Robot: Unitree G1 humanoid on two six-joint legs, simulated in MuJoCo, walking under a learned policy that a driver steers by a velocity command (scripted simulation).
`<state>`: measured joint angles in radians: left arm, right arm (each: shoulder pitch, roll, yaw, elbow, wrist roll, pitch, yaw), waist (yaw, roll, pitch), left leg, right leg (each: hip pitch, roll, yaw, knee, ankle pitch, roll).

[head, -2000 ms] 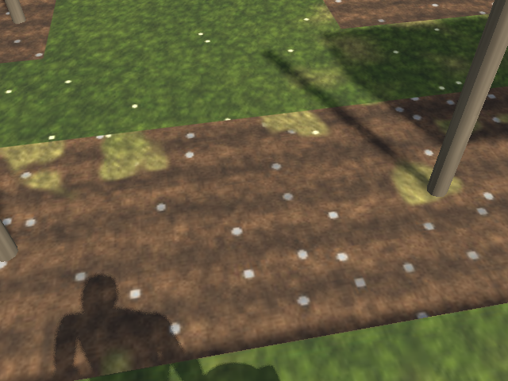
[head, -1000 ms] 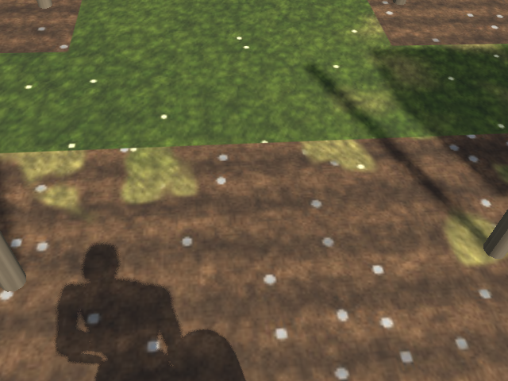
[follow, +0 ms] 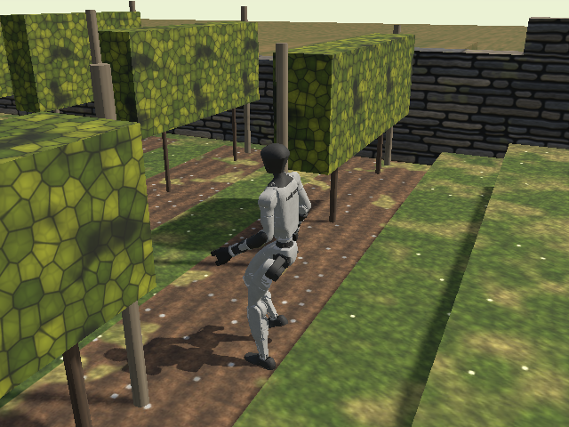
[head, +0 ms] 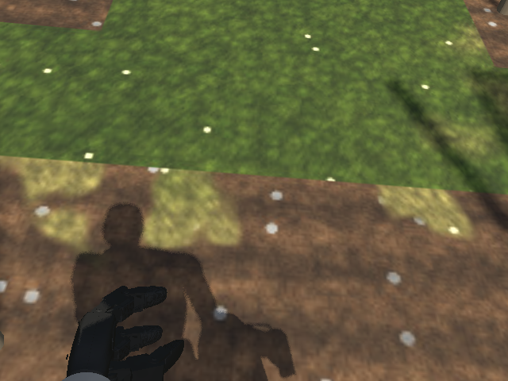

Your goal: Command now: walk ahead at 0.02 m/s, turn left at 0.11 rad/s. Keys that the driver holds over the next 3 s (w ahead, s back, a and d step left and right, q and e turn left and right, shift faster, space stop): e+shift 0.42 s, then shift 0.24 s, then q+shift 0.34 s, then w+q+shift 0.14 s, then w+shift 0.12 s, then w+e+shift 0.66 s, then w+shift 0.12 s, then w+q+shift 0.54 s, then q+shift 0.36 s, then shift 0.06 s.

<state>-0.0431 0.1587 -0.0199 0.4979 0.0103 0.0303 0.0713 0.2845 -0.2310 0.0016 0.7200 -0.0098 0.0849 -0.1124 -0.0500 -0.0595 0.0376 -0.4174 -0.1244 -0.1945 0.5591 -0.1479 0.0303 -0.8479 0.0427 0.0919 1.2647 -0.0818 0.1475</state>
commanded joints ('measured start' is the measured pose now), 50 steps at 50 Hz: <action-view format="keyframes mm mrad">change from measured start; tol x32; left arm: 1 50 90 47 -24 -17 -5 -27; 50 191 203 143 83 -10 -44 -35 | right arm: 1 -53 -114 -42 -94 -4 -15 -2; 50 -51 -192 -131 -143 36 -55 109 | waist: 1 38 212 -160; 10 67 -242 -82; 26 37 -149 -159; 29 14 332 -163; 50 43 -84 -161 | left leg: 1 175 305 -259 -187 -98 181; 7 99 230 -171 -147 -156 136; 13 -496 39 7 666 -402 -112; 28 539 360 -196 -195 -22 84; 41 208 258 -242 -217 85 190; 50 -350 121 77 644 -410 -109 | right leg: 1 174 -101 63 -281 72 -28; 7 488 -16 -61 -756 -136 -159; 12 897 -343 632 -919 25 -464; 26 483 -109 481 -850 -161 -307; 29 47 124 226 -384 -557 -159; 33 106 42 181 -151 -259 -88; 41 420 14 -24 -673 -277 -87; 50 878 -396 183 -845 404 -378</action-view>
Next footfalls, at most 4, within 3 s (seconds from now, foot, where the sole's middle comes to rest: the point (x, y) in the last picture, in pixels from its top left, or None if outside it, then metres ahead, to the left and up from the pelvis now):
0.14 right None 0.11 -0.16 -0.77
0.54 left None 0.17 0.04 -0.77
0.90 right None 0.12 -0.18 -0.77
1.32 left None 0.31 0.12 -0.77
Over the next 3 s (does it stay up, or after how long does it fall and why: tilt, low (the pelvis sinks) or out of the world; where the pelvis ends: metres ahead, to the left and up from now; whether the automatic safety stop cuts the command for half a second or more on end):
stays up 1.54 -0.38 0.00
